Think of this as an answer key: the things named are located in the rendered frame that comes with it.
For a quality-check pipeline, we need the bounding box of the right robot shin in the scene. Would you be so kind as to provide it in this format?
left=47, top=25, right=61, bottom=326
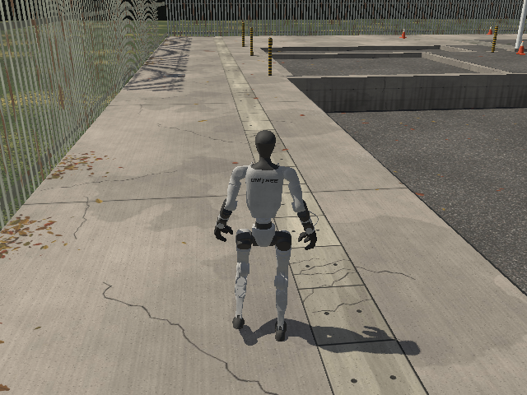
left=276, top=276, right=288, bottom=330

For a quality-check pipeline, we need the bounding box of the robot left foot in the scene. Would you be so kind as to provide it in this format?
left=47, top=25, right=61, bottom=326
left=232, top=315, right=245, bottom=329

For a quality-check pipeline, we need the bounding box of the right robot forearm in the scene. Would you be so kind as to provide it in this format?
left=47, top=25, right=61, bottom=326
left=297, top=200, right=315, bottom=235

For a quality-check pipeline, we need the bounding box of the left robot upper arm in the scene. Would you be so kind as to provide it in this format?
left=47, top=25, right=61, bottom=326
left=224, top=165, right=248, bottom=211

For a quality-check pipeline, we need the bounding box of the left robot forearm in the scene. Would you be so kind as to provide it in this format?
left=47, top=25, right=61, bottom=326
left=216, top=199, right=232, bottom=229

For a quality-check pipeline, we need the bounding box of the robot right hand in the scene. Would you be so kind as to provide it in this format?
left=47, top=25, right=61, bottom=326
left=298, top=231, right=317, bottom=250

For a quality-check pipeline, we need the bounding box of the robot left hand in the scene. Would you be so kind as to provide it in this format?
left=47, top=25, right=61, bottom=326
left=214, top=225, right=233, bottom=242

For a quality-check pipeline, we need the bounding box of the right robot upper arm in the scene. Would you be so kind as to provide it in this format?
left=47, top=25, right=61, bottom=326
left=282, top=166, right=305, bottom=213

